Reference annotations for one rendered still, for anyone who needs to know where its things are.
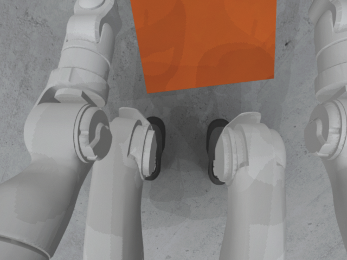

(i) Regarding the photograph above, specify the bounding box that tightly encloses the right robot foot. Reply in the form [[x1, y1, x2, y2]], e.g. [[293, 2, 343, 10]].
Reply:
[[206, 119, 229, 185]]

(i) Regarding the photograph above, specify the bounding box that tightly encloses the robot left forearm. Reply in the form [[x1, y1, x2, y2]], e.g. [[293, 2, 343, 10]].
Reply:
[[24, 0, 122, 142]]

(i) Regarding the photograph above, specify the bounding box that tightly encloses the right robot upper arm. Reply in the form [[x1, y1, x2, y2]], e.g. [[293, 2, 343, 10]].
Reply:
[[304, 99, 347, 252]]

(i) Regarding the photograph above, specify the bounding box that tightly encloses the carton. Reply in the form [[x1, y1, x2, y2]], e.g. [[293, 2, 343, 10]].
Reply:
[[130, 0, 277, 94]]

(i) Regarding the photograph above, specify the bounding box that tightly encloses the left robot upper arm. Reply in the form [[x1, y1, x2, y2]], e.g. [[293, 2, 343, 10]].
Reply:
[[0, 102, 112, 260]]

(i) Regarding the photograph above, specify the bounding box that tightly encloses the robot left thigh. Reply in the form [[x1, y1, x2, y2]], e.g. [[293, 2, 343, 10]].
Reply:
[[83, 117, 157, 260]]

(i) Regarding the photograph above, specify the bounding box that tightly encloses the robot right forearm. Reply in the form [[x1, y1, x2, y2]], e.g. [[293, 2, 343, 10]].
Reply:
[[308, 0, 347, 102]]

